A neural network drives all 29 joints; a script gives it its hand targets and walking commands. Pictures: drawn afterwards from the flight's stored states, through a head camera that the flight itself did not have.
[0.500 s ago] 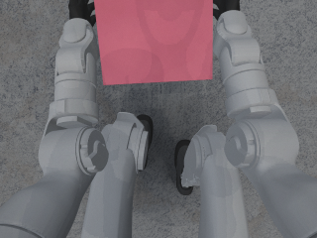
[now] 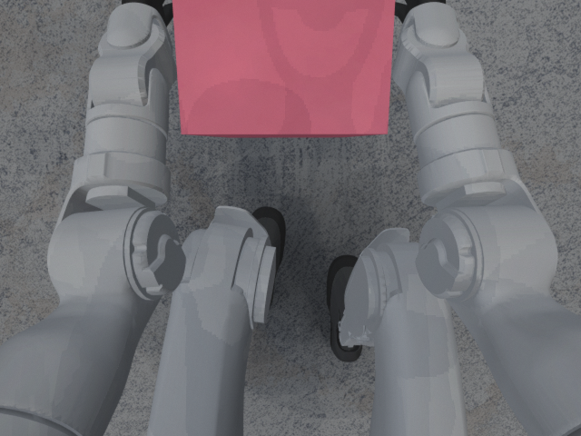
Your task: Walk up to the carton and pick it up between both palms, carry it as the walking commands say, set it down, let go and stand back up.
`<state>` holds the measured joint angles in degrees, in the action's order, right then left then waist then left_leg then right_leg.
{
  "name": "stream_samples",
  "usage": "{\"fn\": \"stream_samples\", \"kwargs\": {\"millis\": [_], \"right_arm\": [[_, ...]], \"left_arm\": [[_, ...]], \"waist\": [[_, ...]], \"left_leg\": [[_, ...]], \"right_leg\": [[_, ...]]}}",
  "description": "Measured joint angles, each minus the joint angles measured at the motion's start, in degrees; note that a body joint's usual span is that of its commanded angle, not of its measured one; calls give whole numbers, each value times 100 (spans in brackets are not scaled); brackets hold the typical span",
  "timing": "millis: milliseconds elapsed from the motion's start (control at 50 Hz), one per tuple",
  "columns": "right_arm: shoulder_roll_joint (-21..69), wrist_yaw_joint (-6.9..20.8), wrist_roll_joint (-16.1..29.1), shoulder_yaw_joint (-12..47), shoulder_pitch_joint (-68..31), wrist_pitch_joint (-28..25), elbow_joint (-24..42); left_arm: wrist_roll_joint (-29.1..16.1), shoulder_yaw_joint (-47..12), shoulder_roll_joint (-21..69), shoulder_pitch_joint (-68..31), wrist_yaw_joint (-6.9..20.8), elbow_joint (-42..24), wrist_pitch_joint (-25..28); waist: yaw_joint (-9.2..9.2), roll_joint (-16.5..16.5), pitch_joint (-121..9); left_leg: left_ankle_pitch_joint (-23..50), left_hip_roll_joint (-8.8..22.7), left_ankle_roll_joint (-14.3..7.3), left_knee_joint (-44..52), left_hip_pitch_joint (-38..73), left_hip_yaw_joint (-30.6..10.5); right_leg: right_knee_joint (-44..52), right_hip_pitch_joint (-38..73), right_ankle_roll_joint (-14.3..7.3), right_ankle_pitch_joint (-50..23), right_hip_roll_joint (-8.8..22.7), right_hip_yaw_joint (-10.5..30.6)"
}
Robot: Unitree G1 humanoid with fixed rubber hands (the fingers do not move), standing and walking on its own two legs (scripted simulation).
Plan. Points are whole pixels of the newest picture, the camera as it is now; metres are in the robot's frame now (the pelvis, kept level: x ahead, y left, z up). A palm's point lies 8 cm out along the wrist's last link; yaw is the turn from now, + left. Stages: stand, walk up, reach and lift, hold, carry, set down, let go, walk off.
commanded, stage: set down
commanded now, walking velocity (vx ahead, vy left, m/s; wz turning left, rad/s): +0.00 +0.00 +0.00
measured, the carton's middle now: (284, 18) +0.55 +0.10 -0.21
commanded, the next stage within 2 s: none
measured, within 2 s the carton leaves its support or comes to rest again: rests again in 0.66 s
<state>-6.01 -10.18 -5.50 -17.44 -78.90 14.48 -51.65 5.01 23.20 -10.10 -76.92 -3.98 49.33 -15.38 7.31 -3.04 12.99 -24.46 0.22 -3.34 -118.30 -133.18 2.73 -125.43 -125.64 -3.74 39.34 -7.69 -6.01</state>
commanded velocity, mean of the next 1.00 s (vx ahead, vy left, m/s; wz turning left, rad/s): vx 0.00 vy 0.00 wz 0.00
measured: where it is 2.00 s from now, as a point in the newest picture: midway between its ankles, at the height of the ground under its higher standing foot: (303, 301)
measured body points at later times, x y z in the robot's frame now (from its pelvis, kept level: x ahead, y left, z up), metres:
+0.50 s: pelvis +0.00 +0.00 -0.01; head +0.36 +0.03 +0.26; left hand +0.53 +0.24 -0.16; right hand +0.56 -0.04 -0.18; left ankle +0.14 +0.10 -0.35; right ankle +0.08 -0.08 -0.35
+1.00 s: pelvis +0.00 +0.00 -0.02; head +0.36 +0.02 +0.25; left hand +0.52 +0.25 -0.17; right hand +0.56 -0.04 -0.19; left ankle +0.14 +0.10 -0.35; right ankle +0.08 -0.08 -0.35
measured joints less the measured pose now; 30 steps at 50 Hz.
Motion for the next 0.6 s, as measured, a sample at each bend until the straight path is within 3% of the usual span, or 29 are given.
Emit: {"fn": "stream_samples", "kwargs": {"millis": [600], "right_arm": [[-72, -26, 102, 420, -78, -162, -238]], "left_arm": [[-304, -128, -354, -148, 210, 612, 285]], "waist": [[104, 138, 221]], "left_leg": [[-117, 125, 7, -246, -119, 44]], "right_leg": [[-247, -198, -7, 31, -135, 29]]}}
